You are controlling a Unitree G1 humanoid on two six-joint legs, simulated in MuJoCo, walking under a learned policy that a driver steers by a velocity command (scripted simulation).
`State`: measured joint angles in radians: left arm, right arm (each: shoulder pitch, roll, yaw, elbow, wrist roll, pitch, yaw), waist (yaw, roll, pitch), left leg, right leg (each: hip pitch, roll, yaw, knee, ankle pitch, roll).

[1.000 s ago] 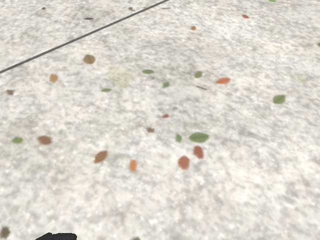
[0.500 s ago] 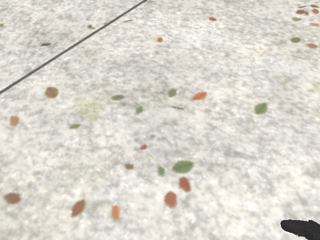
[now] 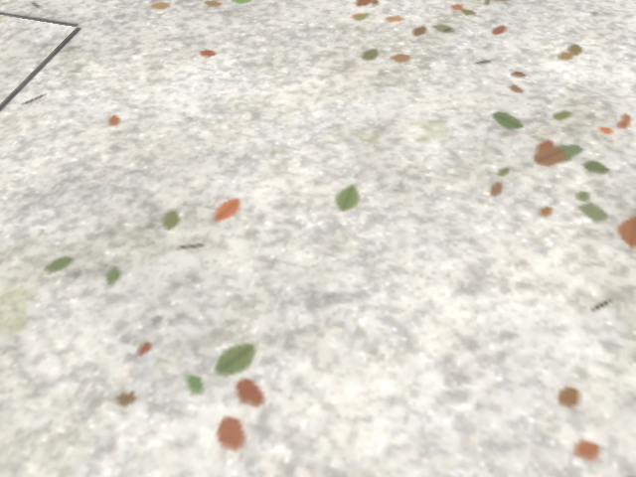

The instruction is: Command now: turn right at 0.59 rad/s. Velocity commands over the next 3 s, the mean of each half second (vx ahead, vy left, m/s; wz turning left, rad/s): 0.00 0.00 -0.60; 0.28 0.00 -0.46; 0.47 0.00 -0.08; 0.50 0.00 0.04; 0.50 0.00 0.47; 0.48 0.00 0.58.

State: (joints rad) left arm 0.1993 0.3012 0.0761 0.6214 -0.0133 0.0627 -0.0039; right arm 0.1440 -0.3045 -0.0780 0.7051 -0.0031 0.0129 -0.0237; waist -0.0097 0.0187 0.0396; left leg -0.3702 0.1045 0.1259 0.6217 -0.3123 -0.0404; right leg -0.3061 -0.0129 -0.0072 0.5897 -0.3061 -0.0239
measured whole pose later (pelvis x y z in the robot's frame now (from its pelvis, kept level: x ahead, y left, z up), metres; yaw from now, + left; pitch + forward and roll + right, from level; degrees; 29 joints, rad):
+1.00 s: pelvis +0.06 -0.08 +0.00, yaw -30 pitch +2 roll +1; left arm 0.21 0.28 0.05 0.60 -0.02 -0.04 -0.02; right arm 0.33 -0.32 -0.07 0.79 0.03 -0.06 0.02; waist -0.04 0.03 0.00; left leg -0.32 0.08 0.02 0.96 -0.46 0.00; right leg -0.32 0.01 -0.02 0.58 -0.29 -0.04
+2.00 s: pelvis +0.53 -0.38 +0.00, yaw -28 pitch +2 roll +1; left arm 0.06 0.26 0.03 0.66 0.00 -0.10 -0.03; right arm 0.38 -0.31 -0.05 0.87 0.02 -0.05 0.00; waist -0.07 0.01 0.04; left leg -0.12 -0.01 -0.04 0.75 -0.48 0.02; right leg -0.48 -0.02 -0.03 0.56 -0.11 -0.04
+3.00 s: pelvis +1.06 -0.53 -0.01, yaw +5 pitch +2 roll -1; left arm 0.02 0.28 0.05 0.67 0.02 -0.13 -0.02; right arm 0.37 -0.31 -0.08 0.73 0.02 -0.01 -0.03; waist -0.08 0.01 0.02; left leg -0.16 -0.10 -0.24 0.74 -0.54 0.04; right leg -0.46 0.03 0.02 0.51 -0.08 -0.01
